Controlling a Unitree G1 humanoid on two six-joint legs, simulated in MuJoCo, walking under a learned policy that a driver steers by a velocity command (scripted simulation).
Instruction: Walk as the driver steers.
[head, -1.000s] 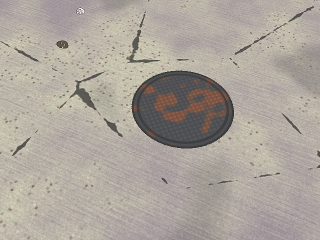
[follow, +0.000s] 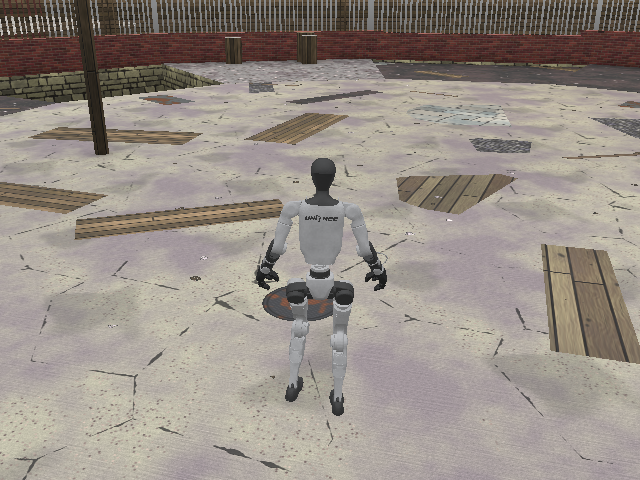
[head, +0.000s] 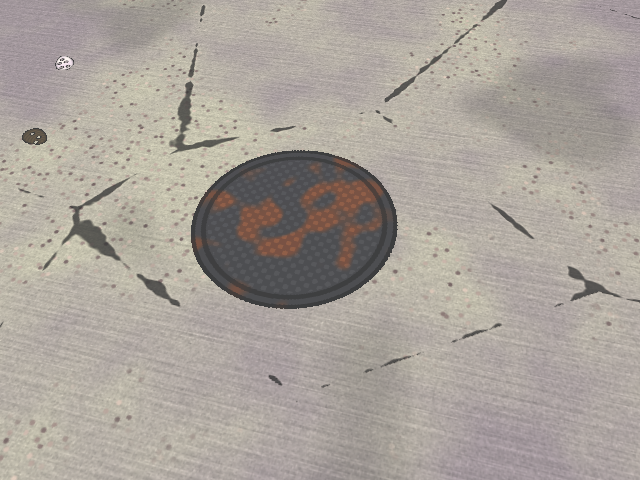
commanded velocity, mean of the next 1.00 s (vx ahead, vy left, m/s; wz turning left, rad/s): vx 0.80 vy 0.00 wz -0.03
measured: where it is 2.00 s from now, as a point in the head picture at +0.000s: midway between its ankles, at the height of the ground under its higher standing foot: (330, 154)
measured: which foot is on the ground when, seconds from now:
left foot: up 0.00-0.46, down 0.48-0.92, up 0.94-1.00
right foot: down 0.00-0.50, up 0.52-0.94, down 0.96-1.00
